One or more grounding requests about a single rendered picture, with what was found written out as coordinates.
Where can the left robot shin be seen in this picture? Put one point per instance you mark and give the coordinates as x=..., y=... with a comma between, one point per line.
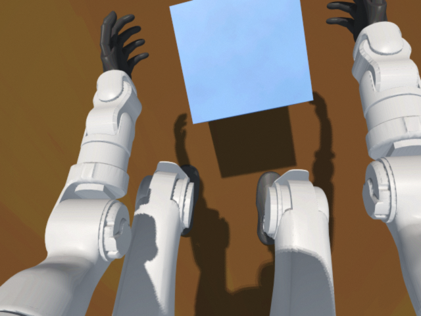
x=165, y=166

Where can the left robot upper arm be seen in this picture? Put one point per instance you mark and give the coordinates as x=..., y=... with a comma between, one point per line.
x=83, y=237

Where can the left robot hand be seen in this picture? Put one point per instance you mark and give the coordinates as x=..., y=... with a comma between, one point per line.
x=113, y=55

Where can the carton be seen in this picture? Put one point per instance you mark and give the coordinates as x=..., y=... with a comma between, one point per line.
x=241, y=56

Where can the robot left forearm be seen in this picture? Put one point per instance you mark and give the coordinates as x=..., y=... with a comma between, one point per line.
x=101, y=169

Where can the right robot upper arm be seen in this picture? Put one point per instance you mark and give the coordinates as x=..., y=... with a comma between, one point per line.
x=392, y=193

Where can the right robot hand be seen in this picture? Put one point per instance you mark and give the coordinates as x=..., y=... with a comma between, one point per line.
x=364, y=12

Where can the robot right forearm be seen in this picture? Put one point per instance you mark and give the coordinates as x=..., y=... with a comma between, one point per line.
x=390, y=91

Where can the left robot foot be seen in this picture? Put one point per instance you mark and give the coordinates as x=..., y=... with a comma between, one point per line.
x=193, y=175

